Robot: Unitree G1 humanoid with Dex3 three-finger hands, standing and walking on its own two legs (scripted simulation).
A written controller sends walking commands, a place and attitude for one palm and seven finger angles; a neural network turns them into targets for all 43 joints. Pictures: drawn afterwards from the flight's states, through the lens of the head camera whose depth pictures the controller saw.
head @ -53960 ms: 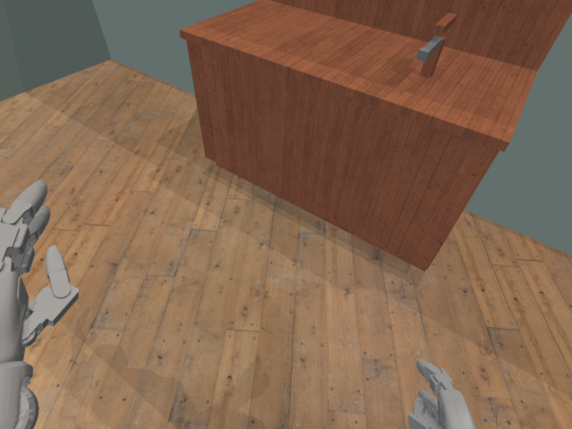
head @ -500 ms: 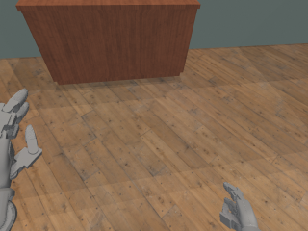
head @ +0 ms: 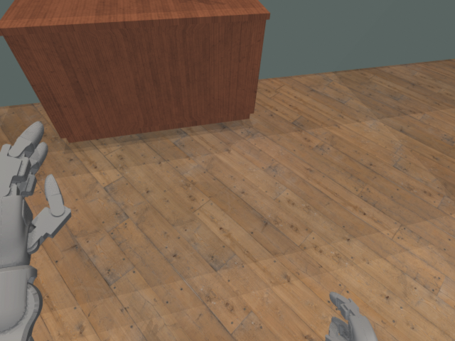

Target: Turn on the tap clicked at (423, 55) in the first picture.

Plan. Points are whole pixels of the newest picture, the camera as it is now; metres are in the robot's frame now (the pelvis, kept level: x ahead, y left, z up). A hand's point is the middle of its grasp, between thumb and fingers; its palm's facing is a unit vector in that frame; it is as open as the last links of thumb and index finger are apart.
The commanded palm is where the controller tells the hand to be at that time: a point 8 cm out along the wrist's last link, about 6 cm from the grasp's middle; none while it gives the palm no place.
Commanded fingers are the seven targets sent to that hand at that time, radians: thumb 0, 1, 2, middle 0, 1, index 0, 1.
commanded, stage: shuffle to correct the standing spot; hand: left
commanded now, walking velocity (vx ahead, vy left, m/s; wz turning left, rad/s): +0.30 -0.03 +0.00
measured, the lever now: out of the picture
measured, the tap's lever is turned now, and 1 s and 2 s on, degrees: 53 53 53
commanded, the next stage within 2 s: none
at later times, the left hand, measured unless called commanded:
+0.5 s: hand (108, 136) +0.35 +0.23 +0.19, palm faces +0.32 -0.85 -0.43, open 7.4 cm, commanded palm +0.30 +0.27 +0.19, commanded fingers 0.00 0.90 0.90 -0.20 -0.30 -0.20 -0.30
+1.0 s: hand (139, 84) +0.49 +0.22 +0.20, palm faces +0.35 -0.85 -0.39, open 7.4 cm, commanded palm +0.43 +0.26 +0.19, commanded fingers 0.00 0.90 0.90 -0.20 -0.30 -0.20 -0.30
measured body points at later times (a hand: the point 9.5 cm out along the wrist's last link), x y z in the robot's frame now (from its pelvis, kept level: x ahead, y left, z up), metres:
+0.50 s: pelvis +0.11 +0.01 +0.01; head +0.14 +0.01 +0.46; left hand +0.33 +0.27 +0.21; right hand +0.27 -0.20 -0.08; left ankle +0.14 +0.13 -0.73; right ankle +0.15 -0.12 -0.70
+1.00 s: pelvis +0.24 -0.01 +0.01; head +0.28 +0.02 +0.45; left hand +0.47 +0.27 +0.22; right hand +0.40 -0.25 -0.06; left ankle +0.26 +0.11 -0.73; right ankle +0.23 -0.12 -0.67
